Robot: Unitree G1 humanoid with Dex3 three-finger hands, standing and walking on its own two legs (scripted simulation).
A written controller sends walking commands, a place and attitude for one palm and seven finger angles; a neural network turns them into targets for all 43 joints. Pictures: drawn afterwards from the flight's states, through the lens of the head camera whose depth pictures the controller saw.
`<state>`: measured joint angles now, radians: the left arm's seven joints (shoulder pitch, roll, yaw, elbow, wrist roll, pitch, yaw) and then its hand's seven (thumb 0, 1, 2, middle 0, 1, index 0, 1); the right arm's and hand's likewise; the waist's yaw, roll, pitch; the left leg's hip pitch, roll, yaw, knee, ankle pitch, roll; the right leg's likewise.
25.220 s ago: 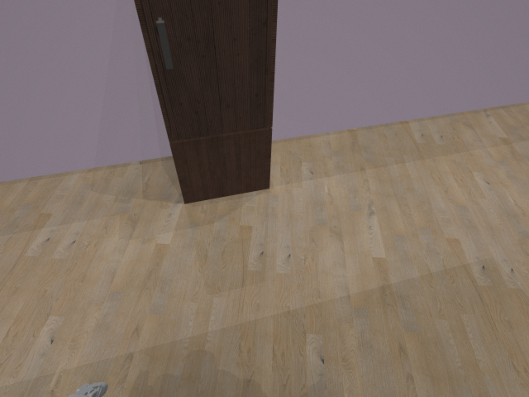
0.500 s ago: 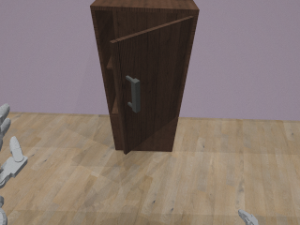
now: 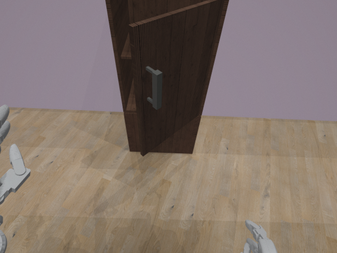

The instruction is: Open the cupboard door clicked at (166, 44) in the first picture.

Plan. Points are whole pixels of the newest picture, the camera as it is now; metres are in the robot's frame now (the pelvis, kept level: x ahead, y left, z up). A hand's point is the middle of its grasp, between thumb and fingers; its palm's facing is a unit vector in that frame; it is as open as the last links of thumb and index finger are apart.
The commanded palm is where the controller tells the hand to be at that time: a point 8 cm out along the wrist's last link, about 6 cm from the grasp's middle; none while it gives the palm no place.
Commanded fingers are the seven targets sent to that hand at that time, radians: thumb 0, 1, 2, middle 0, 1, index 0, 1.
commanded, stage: stop stepping back and stand still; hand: left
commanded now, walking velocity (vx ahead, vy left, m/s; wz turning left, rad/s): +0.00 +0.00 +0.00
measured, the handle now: (153, 88) +0.59 +0.09 +0.05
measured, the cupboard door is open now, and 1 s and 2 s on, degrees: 45 45 45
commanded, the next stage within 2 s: let the arm hang, fingers relaxed in 0.02 s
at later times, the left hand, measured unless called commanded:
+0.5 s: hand out of the picture +0.01 +0.18 -0.17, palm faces +0.11 -0.98 -0.18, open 6.8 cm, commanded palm none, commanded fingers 0.00 0.90 0.90 -0.20 -0.30 -0.20 -0.30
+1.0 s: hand out of the picture -0.04 +0.20 -0.16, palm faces +0.08 -0.97 -0.21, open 7.4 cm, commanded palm none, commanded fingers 0.00 0.90 0.90 -0.20 -0.30 -0.20 -0.30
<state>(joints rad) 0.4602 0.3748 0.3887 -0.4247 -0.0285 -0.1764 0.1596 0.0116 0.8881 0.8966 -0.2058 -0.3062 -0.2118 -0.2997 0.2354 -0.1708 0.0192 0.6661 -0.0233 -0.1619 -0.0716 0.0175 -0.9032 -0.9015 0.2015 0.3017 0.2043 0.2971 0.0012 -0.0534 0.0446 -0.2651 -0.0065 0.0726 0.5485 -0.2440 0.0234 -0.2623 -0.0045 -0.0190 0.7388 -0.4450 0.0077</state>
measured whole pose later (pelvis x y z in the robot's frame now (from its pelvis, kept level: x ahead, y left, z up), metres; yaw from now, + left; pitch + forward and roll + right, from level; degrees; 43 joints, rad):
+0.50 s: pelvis -0.02 +0.00 +0.01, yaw +4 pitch -2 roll +0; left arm 0.27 0.20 0.03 0.89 0.01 0.03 0.02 -0.05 1.01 0.89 -0.21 -0.31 -0.21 -0.30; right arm 0.26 -0.20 0.00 0.96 -0.03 0.04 -0.01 0.01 -0.91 -0.90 0.20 0.30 0.20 0.30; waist 0.01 -0.05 0.09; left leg -0.23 0.05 0.01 0.53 -0.27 -0.04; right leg -0.24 0.00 -0.13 0.51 -0.24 -0.05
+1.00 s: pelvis -0.04 +0.02 +0.01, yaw +2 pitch -2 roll +1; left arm 0.26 0.14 0.02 1.14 0.01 0.01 0.02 0.00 0.91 0.90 -0.20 -0.30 -0.20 -0.30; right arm 0.33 -0.12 0.00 1.11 -0.03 0.01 -0.02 0.01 -0.91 -0.90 0.20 0.30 0.20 0.30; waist 0.00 0.03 0.04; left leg -0.20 0.01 0.06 0.43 -0.20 0.01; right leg -0.24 -0.04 -0.08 0.45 -0.17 -0.01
